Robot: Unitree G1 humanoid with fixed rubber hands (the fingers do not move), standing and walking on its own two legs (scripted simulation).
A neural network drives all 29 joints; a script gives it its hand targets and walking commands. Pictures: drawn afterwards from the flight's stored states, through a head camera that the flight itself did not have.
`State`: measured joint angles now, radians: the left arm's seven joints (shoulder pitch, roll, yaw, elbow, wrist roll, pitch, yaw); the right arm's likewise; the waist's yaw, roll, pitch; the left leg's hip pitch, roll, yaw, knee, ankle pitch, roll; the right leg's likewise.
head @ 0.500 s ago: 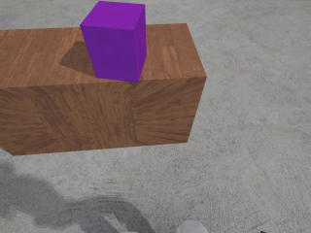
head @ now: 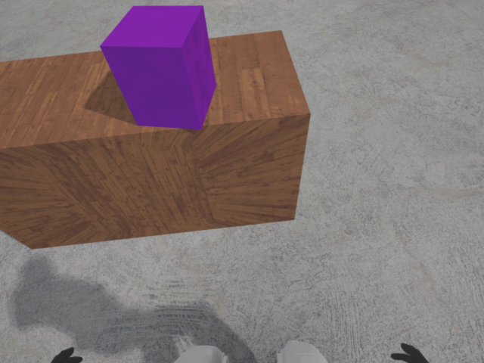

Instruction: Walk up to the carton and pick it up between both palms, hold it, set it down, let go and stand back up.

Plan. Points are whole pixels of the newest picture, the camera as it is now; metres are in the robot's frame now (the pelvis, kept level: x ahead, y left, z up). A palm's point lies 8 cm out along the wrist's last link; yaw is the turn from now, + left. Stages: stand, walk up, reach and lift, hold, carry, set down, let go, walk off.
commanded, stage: walk up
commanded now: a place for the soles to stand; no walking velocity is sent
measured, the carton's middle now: (168, 69) +0.84 +0.17 +0.01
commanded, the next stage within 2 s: none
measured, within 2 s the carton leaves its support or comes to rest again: neither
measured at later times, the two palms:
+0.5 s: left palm out of the picture +0.09 +0.33 -0.10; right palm out of the picture +0.06 -0.28 -0.12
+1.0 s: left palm out of the picture +0.09 +0.34 -0.11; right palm out of the picture +0.07 -0.27 -0.12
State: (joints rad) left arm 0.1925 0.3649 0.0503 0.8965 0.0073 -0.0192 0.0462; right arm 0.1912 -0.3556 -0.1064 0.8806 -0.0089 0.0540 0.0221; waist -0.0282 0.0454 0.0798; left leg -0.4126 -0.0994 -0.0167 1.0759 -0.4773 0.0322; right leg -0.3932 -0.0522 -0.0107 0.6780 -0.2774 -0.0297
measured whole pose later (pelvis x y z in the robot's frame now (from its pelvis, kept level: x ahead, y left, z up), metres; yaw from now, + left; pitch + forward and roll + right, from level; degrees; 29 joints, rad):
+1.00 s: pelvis -0.02 +0.03 -0.01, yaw +0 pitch -2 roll +1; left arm 0.11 0.36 0.05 0.96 0.01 -0.02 0.01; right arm 0.17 -0.36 -0.09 0.90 -0.01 -0.01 0.00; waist -0.02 0.02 0.11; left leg -0.33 -0.04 -0.02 0.70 -0.32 0.02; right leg -0.33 -0.04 -0.01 0.74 -0.38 0.01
